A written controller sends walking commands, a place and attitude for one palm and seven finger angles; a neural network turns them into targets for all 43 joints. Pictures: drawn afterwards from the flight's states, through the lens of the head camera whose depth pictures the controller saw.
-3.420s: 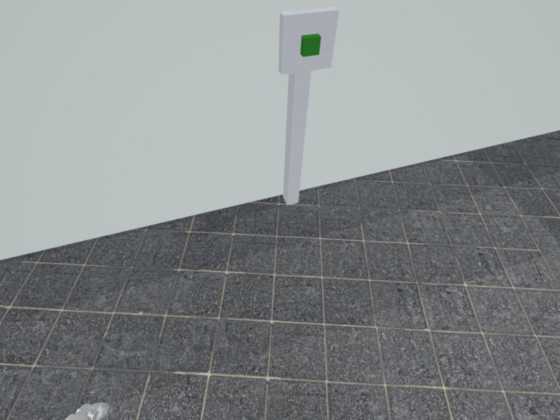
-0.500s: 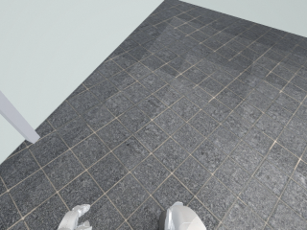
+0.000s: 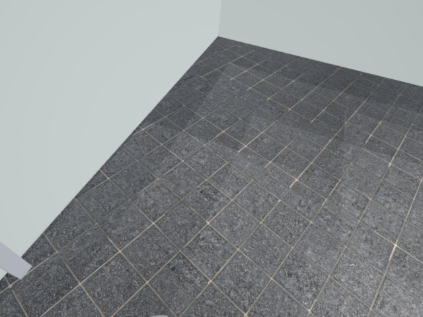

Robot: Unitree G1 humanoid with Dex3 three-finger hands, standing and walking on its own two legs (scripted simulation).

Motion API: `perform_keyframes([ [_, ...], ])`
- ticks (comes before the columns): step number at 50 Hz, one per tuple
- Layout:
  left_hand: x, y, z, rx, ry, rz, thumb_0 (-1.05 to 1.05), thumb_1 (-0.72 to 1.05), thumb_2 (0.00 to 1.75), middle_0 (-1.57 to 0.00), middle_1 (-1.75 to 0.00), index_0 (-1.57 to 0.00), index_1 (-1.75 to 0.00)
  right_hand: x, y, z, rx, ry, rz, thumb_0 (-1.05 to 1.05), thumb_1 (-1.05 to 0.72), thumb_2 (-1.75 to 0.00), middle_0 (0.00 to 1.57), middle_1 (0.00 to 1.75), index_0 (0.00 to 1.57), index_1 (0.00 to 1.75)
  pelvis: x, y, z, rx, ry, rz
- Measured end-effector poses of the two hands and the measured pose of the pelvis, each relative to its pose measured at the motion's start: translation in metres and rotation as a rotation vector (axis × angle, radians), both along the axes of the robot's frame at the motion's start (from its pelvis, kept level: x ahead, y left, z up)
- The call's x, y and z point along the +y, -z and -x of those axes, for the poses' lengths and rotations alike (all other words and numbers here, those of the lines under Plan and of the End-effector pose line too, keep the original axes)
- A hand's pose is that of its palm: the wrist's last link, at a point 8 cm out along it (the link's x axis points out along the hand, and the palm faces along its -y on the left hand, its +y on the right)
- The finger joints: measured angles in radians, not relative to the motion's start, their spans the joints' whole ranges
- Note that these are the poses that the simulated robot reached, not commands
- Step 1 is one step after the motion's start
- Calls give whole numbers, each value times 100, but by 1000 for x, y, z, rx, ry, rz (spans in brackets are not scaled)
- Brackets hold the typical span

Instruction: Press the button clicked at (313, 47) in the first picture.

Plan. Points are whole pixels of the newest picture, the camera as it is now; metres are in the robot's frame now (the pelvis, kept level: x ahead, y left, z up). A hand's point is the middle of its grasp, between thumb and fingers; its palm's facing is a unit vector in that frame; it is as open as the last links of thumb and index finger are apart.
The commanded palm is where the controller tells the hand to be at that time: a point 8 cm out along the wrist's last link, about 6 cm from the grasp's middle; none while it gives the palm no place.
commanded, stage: walk to a spot facing it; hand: left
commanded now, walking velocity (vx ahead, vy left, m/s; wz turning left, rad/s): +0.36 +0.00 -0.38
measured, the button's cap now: out of the picture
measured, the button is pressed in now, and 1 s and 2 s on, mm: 0 0 0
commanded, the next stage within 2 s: turn to face it in 0.52 s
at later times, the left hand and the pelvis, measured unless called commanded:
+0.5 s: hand (177, 224) +0.37 +0.11 -0.17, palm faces -0.25 -0.95 -0.21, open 7.3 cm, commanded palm none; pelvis +0.22 -0.05 -0.01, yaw -14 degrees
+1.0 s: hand (180, 211) +0.42 +0.11 -0.18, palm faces -0.06 -0.99 -0.15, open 7.3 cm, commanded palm none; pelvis +0.37 -0.06 +0.00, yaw -7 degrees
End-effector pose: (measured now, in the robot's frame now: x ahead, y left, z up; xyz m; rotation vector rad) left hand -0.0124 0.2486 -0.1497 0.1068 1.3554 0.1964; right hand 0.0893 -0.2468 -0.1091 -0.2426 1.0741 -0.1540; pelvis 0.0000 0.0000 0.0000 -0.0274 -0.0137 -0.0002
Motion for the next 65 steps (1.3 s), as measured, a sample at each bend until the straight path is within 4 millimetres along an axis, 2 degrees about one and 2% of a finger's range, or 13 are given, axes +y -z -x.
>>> perform_keyframes([
  [2, 5, -1, -12, 44, 21, 8, 0, 92, 90, -20, -30, -20, -30, 9, -4, -14, -23, 15, 0, 1, -93, -90, 20, 30, 20, 30, 7, -3, -17, -4, 28, -4],
  [5, 8, -9, -44, 58, 55, 25, 0, 91, 90, -20, -30, -20, -30, 22, -8, -16, 5, 61, -16, 1, -92, -90, 20, 30, 20, 30, 13, -12, -41, -5, 59, -9],
  [13, -10, -20, -166, -12, 154, 53, 1, 91, 90, -20, -30, -20, -30, 33, -4, 23, 241, 242, -52, 0, -94, -89, 20, 30, 20, 30, 13, -23, -107, 8, 135, -17],
  [17, -26, -22, -239, -47, 236, 39, 1, 93, 90, -20, -30, -20, -30, 38, 3, 44, 366, 335, -98, 0, -93, -90, 20, 30, 20, 30, 0, -19, -141, 7, 174, -25],
  [21, -57, -19, -321, -106, 334, 20, 1, 92, 90, -20, -30, -20, -30, 40, 15, 54, 482, 421, -157, 0, -91, -90, 20, 30, 20, 30, -20, -7, -179, 5, 214, -30],
  [24, -81, -13, -376, -194, 377, -1, 0, 92, 90, -20, -30, -20, -30, 32, 30, 47, 549, 459, -202, 1, -91, -90, 20, 30, 20, 30, -44, 9, -210, -5, 234, -37],
  [26, -93, -14, -398, -232, 377, -9, 0, 92, 90, -20, -30, -20, -30, 19, 37, 26, 545, 468, -210, 1, -91, -90, 20, 30, 20, 30, -54, 12, -224, -15, 246, -33],
  [32, -115, -29, -420, -185, 391, -17, 0, 91, 90, -20, -30, -20, -30, -34, 31, -95, 288, 436, -156, 1, -91, -90, 20, 30, 19, 30, -71, -8, -263, -10, 280, -31],
  [36, -116, -37, -431, -160, 378, -28, 0, 94, 90, -20, -30, -20, -30, -56, 19, -170, 139, 402, -130, 1, -91, -90, 20, 30, 19, 29, -77, -16, -290, -1, 279, -26],
  [42, -112, -30, -439, -138, 296, -3, 0, 94, 90, -20, -30, -20, -30, -64, 11, -245, 103, 311, -111, 0, -92, -90, 19, 30, 19, 29, -77, -17, -329, -10, 223, -3],
  [48, -96, -1, -433, -63, 174, 36, 0, 92, 90, -20, -30, -20, -30, -54, 13, -308, 127, 197, -69, 0, -92, -90, 20, 30, 19, 30, -64, -3, -368, -15, 145, 12],
  [53, -76, 4, -432, 11, 128, 28, 0, 91, 90, -20, -30, -20, -30, -46, 10, -336, 116, 155, -38, 0, -91, -90, 20, 30, 20, 30, -53, -1, -380, -7, 114, -1],
  [65, -54, -29, -478, -122, 49, -51, 0, 91, 90, -20, -30, -20, -30, -56, -1, -355, 171, 89, -35, 1, -90, -89, 20, 30, 20, 30, -60, -18, -392, 37, -10, 12],
])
